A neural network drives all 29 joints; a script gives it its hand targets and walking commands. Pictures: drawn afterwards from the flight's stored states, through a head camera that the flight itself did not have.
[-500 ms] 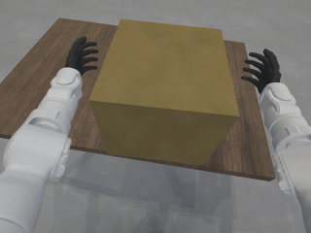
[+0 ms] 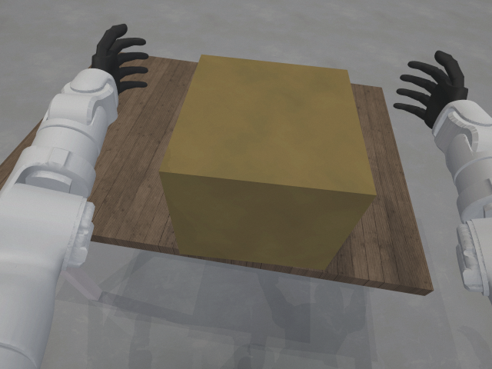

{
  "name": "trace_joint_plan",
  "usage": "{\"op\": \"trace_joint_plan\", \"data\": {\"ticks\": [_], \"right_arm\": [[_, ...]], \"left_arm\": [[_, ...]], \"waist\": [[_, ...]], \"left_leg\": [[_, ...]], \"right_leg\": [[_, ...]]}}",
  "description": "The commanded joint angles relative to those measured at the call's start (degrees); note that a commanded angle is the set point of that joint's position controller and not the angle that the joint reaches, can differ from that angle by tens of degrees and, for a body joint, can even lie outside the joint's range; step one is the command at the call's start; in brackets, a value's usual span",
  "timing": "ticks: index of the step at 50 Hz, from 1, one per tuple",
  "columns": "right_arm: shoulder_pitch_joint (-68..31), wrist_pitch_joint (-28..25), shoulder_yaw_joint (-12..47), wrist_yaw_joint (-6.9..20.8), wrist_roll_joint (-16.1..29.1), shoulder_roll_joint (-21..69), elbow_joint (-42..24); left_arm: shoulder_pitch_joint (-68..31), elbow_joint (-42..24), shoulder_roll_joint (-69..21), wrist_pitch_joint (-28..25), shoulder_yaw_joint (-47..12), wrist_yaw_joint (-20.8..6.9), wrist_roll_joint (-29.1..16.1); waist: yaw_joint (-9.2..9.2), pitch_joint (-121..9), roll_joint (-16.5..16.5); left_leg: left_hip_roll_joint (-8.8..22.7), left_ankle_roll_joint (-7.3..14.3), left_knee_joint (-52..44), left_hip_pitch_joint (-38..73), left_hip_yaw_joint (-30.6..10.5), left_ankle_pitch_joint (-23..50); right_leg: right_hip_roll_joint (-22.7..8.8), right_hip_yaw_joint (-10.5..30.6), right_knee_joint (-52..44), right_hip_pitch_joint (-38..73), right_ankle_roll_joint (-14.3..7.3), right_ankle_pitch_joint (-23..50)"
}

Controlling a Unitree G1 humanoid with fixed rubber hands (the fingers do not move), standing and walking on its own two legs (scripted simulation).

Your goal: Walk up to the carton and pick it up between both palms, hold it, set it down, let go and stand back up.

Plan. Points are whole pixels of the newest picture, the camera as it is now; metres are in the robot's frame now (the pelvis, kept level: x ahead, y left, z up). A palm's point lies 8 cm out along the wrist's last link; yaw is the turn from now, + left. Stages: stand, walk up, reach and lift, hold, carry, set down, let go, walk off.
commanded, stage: set down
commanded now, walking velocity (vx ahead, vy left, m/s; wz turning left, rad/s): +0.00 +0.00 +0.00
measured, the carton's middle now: (263, 162) +0.49 -0.02 +0.03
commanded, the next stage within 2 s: none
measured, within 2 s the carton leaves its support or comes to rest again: neither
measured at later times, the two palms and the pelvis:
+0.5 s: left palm (100, 140) +0.41 +0.23 +0.15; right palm (431, 172) +0.38 -0.27 +0.14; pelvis +0.01 +0.01 +0.01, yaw -1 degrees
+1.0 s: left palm (99, 198) +0.34 +0.24 +0.09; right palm (428, 227) +0.32 -0.27 +0.09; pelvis +0.02 +0.01 +0.01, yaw -1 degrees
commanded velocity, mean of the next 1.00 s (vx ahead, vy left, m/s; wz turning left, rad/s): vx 0.00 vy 0.00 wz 0.00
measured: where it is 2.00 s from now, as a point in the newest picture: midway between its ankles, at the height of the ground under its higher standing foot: outside the picture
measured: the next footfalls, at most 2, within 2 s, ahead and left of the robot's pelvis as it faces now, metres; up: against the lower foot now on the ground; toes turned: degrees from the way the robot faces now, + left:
none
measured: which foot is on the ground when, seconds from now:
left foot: down 0.00-1.00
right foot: down 0.00-1.00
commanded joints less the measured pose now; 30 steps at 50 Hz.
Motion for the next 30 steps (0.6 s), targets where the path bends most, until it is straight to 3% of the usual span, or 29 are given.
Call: {"op": "trace_joint_plan", "data": {"ticks": [1,8,13,20,30], "right_arm": [[-18.99,1.89,-2.51,-0.32,0.2,-13.1,-8.98],[-7.92,5.09,-2.74,-0.9,0.65,-10.97,-17.64],[2.81,3.57,-6.1,-1.13,-1.26,-8.58,-26.35],[8.02,1.45,-14.21,-1.0,-5.43,-9.54,-38.35],[20.77,2.59,-13.98,-0.63,-6.36,-6.78,-39.79]], "left_arm": [[-18.77,-12.9,7.21,4.58,5.31,-0.08,2.61],[-4.86,-23.59,6.53,10.75,12.08,-1.47,7.75],[5.54,-32.28,4.63,9.54,14.98,-2.08,9.44],[9.76,-45.36,4.39,8.8,15.82,0.01,7.69],[23.33,-47.22,1.58,9.91,17.47,-0.44,9.45]], "waist": [[-0.58,-24.36,2.72],[0.78,-18.2,0.24],[0.7,-13.96,-0.12],[-0.5,-14.89,1.11],[-0.51,-9.39,-0.36]], "left_leg": [[-0.26,-0.14,-0.18,22.71,0.22,13.95],[-1.16,0.91,-2.92,24.41,1.12,17.39],[-1.62,0.85,-3.89,24.9,1.2,15.56],[-1.21,0.13,-3.09,28.09,0.84,12.29],[-1.37,0.9,-4.56,27.03,0.66,9.66]], "right_leg": [[-0.4,-0.47,-1.84,10.86,2.44,17.59],[-0.4,1.0,-2.96,20.88,3.46,21.38],[-0.56,1.34,-3.68,22.86,3.49,19.87],[-0.24,0.21,-3.95,17.08,3.44,15.52],[-1.05,1.52,-4.95,18.85,3.21,11.81]]}}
